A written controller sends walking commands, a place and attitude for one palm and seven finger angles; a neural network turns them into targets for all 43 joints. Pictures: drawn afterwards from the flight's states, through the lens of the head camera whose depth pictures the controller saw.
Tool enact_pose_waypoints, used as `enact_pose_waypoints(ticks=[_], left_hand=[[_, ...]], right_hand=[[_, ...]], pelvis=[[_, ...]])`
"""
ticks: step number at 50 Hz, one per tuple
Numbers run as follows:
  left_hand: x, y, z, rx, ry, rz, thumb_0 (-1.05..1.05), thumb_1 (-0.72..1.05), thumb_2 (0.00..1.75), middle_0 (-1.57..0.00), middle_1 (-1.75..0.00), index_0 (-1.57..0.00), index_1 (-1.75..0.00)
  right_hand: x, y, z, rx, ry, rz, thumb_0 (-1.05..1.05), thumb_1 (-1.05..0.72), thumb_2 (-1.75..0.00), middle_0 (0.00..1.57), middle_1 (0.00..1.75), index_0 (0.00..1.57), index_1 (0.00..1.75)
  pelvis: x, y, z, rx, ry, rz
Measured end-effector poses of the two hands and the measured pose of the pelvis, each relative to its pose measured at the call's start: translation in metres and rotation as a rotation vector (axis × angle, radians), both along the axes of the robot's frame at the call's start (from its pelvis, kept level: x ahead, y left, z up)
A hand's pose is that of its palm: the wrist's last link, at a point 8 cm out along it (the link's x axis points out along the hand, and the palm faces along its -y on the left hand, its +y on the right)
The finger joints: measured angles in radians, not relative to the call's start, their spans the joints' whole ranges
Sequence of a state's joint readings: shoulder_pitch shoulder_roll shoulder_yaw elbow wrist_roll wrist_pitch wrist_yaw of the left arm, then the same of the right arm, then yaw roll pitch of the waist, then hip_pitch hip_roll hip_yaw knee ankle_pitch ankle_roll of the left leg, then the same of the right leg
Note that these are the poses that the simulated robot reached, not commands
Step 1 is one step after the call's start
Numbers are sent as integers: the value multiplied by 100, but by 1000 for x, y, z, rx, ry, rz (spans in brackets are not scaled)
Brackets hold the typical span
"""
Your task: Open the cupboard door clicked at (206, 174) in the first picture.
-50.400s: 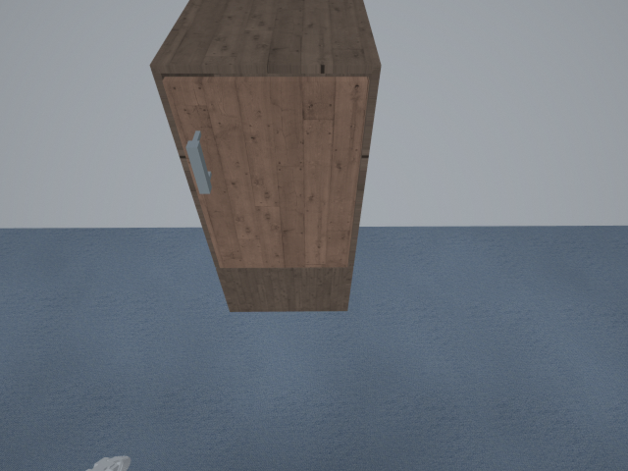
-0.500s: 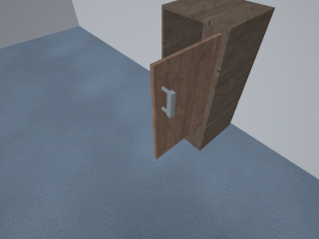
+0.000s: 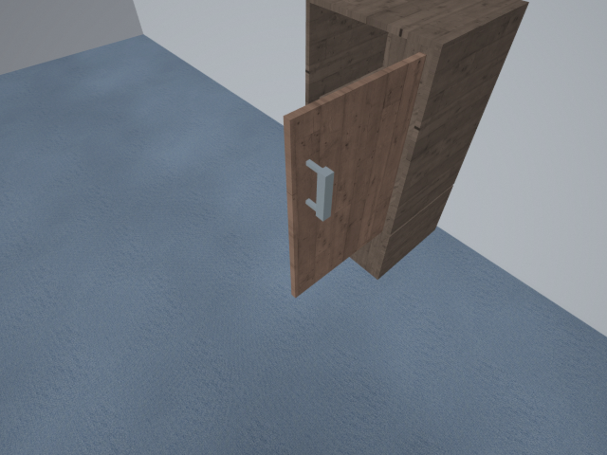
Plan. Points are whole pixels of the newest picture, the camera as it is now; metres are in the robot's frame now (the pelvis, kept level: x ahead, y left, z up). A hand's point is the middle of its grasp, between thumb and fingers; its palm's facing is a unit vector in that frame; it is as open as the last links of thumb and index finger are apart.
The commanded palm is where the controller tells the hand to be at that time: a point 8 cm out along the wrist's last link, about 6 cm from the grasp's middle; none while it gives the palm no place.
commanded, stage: look to check the result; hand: left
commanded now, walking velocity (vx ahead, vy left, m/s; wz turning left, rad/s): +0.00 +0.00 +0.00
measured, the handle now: (317, 189) +0.62 +0.01 -0.04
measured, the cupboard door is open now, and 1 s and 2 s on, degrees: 89 89 89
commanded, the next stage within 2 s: stand and wait in 0.22 s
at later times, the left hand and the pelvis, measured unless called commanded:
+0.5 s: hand out of the picture -0.04 +0.16 -0.17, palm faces +0.05 -0.98 -0.17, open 7.3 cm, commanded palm none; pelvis +0.00 +0.01 +0.00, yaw +0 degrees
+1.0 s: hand out of the picture -0.04 +0.17 -0.17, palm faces +0.04 -0.98 -0.17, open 7.4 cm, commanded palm none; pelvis +0.00 +0.02 +0.00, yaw +0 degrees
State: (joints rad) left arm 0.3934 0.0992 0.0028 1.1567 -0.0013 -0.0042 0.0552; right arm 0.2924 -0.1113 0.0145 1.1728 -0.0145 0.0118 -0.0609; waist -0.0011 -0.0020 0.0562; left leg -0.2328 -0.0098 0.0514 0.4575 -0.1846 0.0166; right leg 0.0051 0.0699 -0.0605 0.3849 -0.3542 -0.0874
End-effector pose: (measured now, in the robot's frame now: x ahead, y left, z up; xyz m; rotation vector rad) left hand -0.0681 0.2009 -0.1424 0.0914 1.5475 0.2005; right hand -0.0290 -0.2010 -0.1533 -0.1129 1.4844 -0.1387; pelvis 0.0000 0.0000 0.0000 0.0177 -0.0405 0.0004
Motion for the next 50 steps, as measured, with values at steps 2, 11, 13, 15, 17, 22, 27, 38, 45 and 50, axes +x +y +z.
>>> enact_pose_waypoints(ticks=[2,11,13,15,17,22,27,38,45,50], left_hand=[[0,1,0,-1,1,-2,0,91,90,-20,-30,-20,-30],[10,3,0,-14,-23,-11,0,91,90,-20,-30,-20,-30],[13,4,-1,-16,-32,-13,0,91,90,-20,-30,-20,-30],[17,4,-1,-17,-39,-17,0,91,90,-20,-30,-20,-30],[19,6,-1,-17,-47,-19,0,91,90,-20,-30,-20,-30],[24,9,-1,-15,-59,-27,0,91,90,-20,-30,-20,-30],[26,13,-1,-11,-60,-32,0,91,90,-20,-30,-20,-30],[21,19,-1,-8,-44,-36,0,91,90,-20,-30,-20,-30],[20,22,0,-9,-39,-37,0,91,90,-20,-30,-20,-30],[20,23,0,-9,-41,-39,0,91,90,-20,-30,-20,-30]], right_hand=[[2,1,0,-1,-3,2,0,-91,-90,20,29,20,30],[10,4,1,-5,-23,13,0,-91,-90,20,29,20,30],[11,4,2,-7,-25,14,0,-91,-90,20,29,20,30],[12,4,2,-9,-29,15,0,-91,-90,20,29,20,30],[13,4,3,-11,-32,16,0,-91,-90,20,29,20,30],[14,4,3,-13,-35,15,0,-91,-90,20,29,20,30],[13,5,4,-13,-32,14,0,-91,-90,20,29,20,30],[9,7,5,-20,-24,9,0,-91,-90,20,29,20,30],[9,8,6,-21,-22,13,0,-91,-90,20,29,20,30],[10,9,6,-21,-26,14,0,-91,-90,20,29,20,30]], pelvis=[[0,1,0,0,0,-1],[1,7,1,3,3,-1],[1,8,1,3,3,-1],[1,9,2,3,3,-1],[1,10,2,3,3,-1],[1,11,2,3,3,-1],[1,12,2,2,4,-2],[1,16,3,0,3,-5],[0,18,3,-1,4,-4],[0,19,3,0,4,-5]])
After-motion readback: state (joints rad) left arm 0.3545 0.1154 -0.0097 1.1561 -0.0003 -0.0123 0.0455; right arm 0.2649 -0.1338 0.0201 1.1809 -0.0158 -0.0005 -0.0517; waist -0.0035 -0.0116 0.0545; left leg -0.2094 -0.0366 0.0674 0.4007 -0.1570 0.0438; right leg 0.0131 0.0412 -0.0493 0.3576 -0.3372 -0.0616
